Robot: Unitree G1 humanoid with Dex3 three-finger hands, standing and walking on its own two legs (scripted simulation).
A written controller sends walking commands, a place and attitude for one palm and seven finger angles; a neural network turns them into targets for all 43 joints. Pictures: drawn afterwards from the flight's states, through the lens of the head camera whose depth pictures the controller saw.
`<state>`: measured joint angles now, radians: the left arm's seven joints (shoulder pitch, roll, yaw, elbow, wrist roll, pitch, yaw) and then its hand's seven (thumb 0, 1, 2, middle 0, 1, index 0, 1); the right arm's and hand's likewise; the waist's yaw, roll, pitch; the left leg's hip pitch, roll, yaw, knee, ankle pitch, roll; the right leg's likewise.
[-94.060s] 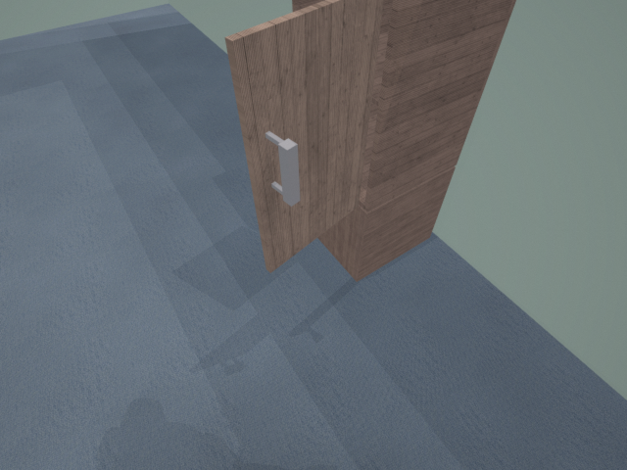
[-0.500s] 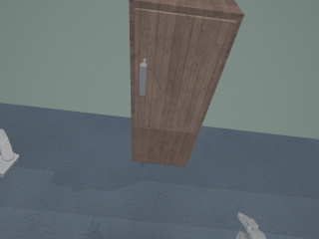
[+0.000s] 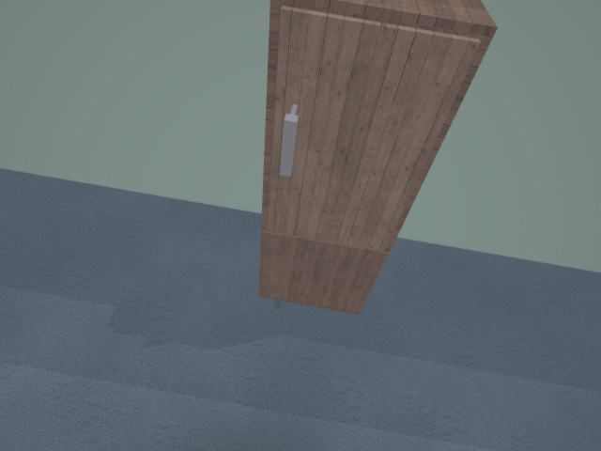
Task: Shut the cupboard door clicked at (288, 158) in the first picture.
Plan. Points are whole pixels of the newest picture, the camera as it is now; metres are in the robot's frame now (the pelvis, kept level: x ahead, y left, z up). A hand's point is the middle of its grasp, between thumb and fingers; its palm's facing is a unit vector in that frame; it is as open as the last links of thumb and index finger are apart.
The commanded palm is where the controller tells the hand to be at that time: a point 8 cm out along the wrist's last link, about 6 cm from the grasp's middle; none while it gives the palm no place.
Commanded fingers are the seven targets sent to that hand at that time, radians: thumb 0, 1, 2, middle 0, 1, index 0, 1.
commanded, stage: let the arm hang, fingers relaxed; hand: left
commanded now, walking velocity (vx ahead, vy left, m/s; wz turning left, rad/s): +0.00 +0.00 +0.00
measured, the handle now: (290, 140) +0.71 +0.06 +0.01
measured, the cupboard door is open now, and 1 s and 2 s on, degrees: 0 0 0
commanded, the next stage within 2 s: look to check the result in 0.72 s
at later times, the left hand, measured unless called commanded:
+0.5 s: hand out of the picture -0.04 +0.16 -0.17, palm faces +0.01 -0.99 -0.16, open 7.4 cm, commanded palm none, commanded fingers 0.00 0.90 0.90 -0.20 -0.30 -0.20 -0.30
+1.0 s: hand out of the picture -0.03 +0.16 -0.17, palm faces +0.02 -0.99 -0.17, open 7.4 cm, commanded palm none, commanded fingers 0.00 0.90 0.90 -0.20 -0.30 -0.20 -0.30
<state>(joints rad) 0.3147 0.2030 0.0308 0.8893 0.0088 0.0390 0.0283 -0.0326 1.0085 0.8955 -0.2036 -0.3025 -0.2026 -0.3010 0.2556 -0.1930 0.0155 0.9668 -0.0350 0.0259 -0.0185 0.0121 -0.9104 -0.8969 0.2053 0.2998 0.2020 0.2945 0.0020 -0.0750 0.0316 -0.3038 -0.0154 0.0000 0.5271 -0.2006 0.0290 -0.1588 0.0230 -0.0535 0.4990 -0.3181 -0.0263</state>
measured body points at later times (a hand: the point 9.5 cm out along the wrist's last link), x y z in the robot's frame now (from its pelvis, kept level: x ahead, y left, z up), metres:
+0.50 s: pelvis -0.01 +0.01 +0.01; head -0.02 +0.01 +0.46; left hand -0.04 +0.22 -0.16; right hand -0.03 -0.20 -0.16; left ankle +0.05 +0.10 -0.73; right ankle -0.03 -0.10 -0.73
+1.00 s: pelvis +0.00 +0.00 +0.01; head +0.00 +0.01 +0.46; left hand -0.03 +0.22 -0.16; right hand -0.03 -0.20 -0.16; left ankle +0.05 +0.10 -0.73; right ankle -0.03 -0.10 -0.73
